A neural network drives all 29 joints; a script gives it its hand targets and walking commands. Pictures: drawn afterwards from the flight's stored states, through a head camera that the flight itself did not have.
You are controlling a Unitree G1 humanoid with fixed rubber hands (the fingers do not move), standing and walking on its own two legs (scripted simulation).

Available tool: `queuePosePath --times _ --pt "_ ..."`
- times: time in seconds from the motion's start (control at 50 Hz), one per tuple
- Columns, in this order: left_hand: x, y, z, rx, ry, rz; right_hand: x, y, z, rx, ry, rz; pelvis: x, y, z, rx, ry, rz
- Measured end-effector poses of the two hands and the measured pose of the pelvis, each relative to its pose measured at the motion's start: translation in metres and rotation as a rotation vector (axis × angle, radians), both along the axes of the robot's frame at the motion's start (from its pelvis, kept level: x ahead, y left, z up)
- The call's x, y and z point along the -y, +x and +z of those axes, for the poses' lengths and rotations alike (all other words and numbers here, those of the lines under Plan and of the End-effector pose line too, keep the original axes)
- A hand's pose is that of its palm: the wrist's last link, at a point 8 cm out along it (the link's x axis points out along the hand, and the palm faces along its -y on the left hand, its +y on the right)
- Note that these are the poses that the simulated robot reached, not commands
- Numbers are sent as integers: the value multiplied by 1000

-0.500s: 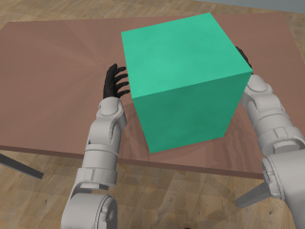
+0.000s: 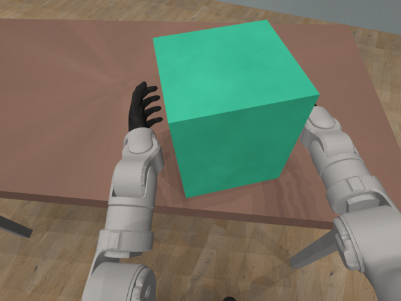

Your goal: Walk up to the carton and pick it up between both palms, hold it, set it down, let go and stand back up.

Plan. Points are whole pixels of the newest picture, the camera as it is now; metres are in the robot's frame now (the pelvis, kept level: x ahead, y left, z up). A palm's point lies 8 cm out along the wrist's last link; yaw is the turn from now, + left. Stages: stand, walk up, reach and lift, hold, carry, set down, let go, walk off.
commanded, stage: reach and lift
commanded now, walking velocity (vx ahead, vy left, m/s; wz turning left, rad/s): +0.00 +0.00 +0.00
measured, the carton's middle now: (223, 116) +0.45 +0.02 +0.10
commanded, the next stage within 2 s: none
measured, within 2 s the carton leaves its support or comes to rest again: leaves its support in 1.28 s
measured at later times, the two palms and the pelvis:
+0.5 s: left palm (142, 126) +0.39 +0.16 +0.13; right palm (301, 106) +0.48 -0.13 +0.11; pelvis +0.00 -0.01 +0.00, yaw +1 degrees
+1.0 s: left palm (135, 125) +0.39 +0.18 +0.12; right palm (294, 108) +0.47 -0.11 +0.11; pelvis +0.02 +0.01 +0.01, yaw +1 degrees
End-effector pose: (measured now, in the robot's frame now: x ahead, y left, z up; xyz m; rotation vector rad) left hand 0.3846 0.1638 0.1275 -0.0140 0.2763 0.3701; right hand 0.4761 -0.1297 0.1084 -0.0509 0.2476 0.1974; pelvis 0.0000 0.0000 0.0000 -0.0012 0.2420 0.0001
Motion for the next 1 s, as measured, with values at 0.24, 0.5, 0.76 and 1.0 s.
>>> queuePosePath --times 0.24,0.5,0.76,1.0 --pt "1 0 -1 -10 3 19 0 0 0 -8 25 -8 7 0 -2 7 5 10" --pt "0 6 -2 -1 8 31 -2 2 1 0 31 -18 10 2 -1 6 11 10" --pt "-1 7 -4 15 -3 38 -3 -1 2 12 34 -33 5 6 3 37 13 5" --pt "-13 6 -3 11 11 35 -17 -7 3 21 22 -50 -8 18 6 73 7 14"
